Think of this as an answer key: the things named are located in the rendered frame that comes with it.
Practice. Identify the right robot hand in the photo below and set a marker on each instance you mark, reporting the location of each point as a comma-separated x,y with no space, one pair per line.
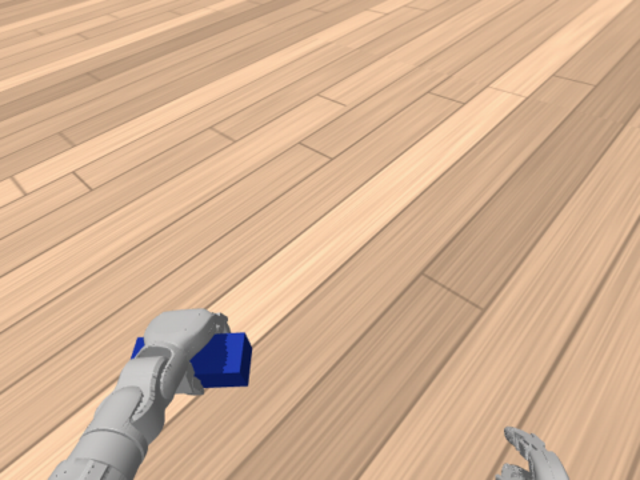
543,464

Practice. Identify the left robot hand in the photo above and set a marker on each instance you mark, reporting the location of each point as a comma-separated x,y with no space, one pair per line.
190,330

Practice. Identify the carton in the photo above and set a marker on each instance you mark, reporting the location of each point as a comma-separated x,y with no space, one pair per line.
224,362

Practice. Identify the left robot arm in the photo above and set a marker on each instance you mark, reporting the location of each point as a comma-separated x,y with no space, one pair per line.
115,443

